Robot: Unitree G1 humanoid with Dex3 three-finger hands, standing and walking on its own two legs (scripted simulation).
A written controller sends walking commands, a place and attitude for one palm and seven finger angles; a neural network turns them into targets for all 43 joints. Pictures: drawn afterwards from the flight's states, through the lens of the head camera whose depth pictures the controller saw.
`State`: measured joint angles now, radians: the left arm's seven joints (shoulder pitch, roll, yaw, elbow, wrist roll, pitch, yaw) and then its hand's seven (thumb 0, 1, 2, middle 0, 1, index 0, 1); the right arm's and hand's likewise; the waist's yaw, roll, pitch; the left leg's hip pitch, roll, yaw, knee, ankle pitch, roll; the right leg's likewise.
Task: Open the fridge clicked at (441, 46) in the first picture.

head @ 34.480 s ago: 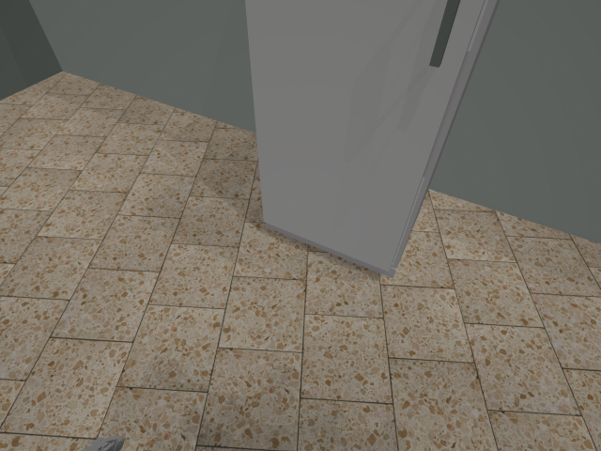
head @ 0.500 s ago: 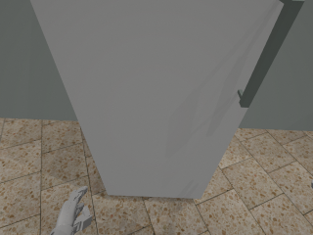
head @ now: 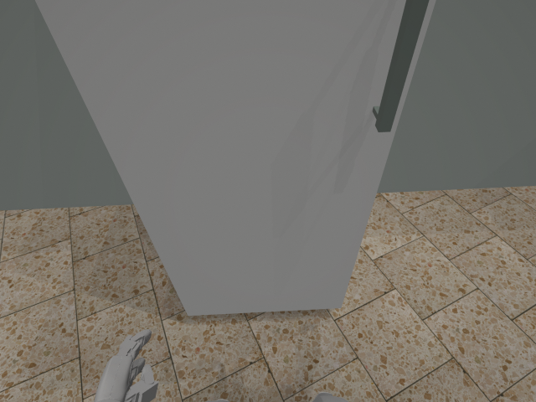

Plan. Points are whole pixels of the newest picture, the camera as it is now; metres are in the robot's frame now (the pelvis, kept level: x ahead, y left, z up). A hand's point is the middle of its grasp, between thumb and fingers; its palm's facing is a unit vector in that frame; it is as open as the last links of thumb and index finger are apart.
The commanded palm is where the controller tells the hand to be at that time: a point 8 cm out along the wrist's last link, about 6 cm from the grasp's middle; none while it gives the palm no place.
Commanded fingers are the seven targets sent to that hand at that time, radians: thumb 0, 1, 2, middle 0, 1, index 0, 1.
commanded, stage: step back with the hand held close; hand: right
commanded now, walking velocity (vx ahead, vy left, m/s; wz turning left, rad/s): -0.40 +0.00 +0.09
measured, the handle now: (398, 48) +0.54 -0.17 +0.28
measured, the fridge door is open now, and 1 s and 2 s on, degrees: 0 0 0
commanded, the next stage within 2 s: stop stepping back and stand still in 0.34 s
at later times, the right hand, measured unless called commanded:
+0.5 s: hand out of the picture +0.07 -0.32 +0.18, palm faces +0.56 +0.77 -0.31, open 7.4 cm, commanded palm -0.01 -0.34 +0.20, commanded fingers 0.00 -0.90 -0.90 0.20 0.30 0.20 0.30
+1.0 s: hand out of the picture +0.01 -0.31 +0.18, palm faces +0.40 +0.84 -0.37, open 7.4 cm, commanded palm -0.06 -0.34 +0.20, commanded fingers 0.00 -0.90 -0.90 0.20 0.30 0.20 0.30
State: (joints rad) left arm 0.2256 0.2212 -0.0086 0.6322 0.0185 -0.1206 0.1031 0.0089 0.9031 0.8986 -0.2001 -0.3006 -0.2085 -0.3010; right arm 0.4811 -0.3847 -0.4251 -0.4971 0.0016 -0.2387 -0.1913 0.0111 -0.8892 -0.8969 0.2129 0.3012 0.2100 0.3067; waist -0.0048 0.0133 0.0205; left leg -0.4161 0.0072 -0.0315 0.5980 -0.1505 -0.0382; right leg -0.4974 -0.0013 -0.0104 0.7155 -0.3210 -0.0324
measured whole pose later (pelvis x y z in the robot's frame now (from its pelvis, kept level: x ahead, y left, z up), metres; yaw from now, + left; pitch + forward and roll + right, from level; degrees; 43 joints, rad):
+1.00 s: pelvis -0.22 -0.06 +0.01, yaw +4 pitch -2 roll +0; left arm 0.29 0.22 0.01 0.69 0.01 -0.09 0.10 0.01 0.91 0.90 -0.20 -0.30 -0.21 -0.30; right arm 0.49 -0.41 -0.42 -0.43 0.06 -0.13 -0.17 0.01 -0.89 -0.90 0.21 0.30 0.21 0.31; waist 0.05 0.04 -0.04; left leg -0.29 -0.02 0.04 0.83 -0.50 0.03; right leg -0.32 -0.05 -0.10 0.58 -0.22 -0.02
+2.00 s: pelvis -0.19 -0.10 +0.03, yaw +3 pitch +0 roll +0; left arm 0.21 0.16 -0.01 1.15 0.02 0.01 0.03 0.00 0.91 0.90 -0.20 -0.30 -0.21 -0.30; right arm 0.22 -0.20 0.02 1.16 -0.01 0.01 -0.03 0.00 -0.92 -0.90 0.20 0.30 0.20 0.30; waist 0.01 0.01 0.06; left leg -0.12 0.01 0.01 0.37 -0.25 -0.01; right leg -0.19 0.02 -0.06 0.39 -0.21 -0.04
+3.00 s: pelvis -0.18 -0.11 +0.03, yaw +4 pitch -1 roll +0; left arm 0.22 0.15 0.01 1.17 0.02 0.00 0.03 0.00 0.91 0.90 -0.20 -0.30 -0.20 -0.30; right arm 0.24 -0.16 0.02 1.17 -0.02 0.00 -0.03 0.00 -0.91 -0.90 0.20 0.30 0.20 0.30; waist 0.01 0.02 0.05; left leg -0.11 0.04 -0.02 0.38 -0.26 -0.04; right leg -0.16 0.04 -0.09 0.38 -0.22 -0.06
